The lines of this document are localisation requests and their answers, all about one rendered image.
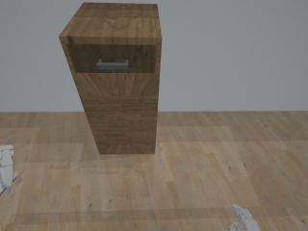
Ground handle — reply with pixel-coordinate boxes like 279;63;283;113
96;59;129;70

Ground left robot hand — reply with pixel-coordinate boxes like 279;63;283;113
0;144;18;195

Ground drawer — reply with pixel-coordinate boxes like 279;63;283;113
67;43;156;74

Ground cabinet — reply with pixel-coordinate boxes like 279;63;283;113
59;2;163;155

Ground right robot hand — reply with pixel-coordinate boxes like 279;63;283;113
230;204;261;231

